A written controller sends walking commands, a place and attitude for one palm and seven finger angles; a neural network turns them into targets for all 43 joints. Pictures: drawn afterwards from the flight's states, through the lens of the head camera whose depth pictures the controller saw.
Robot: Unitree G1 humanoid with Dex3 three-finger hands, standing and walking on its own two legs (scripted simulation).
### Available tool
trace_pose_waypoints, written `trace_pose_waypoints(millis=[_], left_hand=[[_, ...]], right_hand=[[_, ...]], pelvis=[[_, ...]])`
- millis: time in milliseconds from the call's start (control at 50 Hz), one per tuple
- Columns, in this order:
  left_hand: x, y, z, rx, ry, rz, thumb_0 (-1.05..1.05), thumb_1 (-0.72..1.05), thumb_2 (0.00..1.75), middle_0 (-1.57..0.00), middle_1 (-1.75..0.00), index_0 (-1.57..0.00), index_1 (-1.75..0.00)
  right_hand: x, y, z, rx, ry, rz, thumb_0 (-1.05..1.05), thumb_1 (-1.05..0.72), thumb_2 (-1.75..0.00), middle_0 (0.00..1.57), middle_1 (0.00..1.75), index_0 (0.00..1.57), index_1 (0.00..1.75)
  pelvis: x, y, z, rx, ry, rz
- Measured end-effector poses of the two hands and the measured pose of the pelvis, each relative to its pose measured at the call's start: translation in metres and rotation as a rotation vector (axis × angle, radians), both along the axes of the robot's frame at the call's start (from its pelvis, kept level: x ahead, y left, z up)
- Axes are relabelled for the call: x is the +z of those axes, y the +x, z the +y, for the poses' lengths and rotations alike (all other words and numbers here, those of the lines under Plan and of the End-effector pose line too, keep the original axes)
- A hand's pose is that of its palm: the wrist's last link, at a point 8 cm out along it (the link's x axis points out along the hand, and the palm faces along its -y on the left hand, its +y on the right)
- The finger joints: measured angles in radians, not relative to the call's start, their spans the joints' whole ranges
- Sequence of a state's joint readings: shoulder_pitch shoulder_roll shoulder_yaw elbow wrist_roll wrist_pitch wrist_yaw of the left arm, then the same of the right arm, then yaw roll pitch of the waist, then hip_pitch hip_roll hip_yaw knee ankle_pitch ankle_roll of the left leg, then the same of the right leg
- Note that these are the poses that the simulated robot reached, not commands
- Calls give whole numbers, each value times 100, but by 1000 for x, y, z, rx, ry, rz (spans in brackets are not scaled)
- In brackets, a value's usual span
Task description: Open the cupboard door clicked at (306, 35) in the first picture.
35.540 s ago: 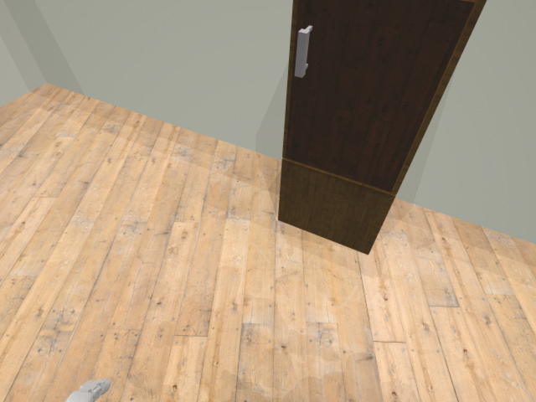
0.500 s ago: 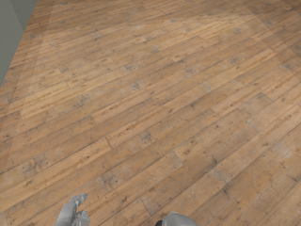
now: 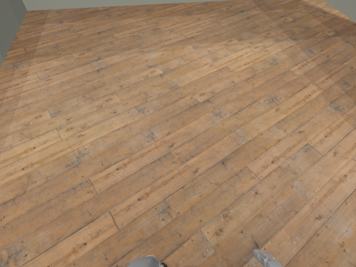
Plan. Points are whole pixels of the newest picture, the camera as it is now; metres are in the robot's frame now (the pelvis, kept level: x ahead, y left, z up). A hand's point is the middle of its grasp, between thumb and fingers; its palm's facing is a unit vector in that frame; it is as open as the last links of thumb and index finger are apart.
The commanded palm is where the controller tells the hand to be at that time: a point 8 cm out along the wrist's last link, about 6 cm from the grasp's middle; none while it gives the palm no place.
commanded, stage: turn to face it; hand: left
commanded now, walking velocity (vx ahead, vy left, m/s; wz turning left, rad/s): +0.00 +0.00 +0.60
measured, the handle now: out of the picture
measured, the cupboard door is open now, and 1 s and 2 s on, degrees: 39 39 39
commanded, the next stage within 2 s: none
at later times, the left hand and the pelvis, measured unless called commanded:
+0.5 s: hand (104, 220) +0.24 +0.22 -0.14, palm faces +0.21 -0.95 -0.21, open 7.3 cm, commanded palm none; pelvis +0.14 +0.01 +0.02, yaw +13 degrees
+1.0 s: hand out of the picture +0.10 +0.15 -0.14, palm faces +0.55 -0.78 -0.30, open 7.3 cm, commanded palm none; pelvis +0.18 -0.05 +0.02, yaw +34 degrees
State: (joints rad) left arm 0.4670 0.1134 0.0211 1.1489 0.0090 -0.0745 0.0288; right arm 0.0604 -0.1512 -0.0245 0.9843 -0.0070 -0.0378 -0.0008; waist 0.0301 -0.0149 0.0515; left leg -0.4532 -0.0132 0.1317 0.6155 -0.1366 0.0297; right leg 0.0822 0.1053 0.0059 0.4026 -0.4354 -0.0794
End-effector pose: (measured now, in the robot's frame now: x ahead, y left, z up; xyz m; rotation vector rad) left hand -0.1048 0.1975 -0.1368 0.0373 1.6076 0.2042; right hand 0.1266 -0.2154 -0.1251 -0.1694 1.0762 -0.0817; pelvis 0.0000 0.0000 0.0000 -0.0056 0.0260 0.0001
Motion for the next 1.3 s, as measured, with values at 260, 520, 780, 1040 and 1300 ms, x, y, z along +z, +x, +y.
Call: trace_pose_waypoints(millis=[260, 520, 780, 1040, 1300], left_hand=[[4, 224, 66, -4, 71, -333, 2, 95, 90, -20, -30, -20, -30], [25, 328, 65, 29, 135, -490, 0, 92, 90, -20, -30, -19, -30], [40, 302, 15, 173, 226, -460, 0, 91, 90, -20, -30, -20, -30], [33, 155, -20, 470, 244, -215, 0, 91, 90, -20, -30, -20, -30], [2, 93, 1, 680, 214, -171, 1, 91, 90, -20, -30, -19, -30]], right_hand=[[18, -26, 3, -36, -117, 320, 0, -94, -89, 20, 30, 20, 29], [16, 10, -22, 17, -112, 405, 1, -91, -89, 20, 30, 20, 30], [-7, 162, -61, 227, -91, 278, 1, -91, -89, 20, 30, 20, 29], [11, 296, 14, 555, -95, 93, 1, -91, -90, 19, 30, 19, 29], [18, 295, 119, 791, -106, 9, 1, -91, -89, 20, 30, 20, 29]], pelvis=[[19, 86, 26, 97, -34, 4], [19, 139, 2, 247, -22, 27], [17, 172, -43, 427, 44, 9], [19, 173, -46, 620, 56, 11], [7, 159, -11, 784, 6, 11]])
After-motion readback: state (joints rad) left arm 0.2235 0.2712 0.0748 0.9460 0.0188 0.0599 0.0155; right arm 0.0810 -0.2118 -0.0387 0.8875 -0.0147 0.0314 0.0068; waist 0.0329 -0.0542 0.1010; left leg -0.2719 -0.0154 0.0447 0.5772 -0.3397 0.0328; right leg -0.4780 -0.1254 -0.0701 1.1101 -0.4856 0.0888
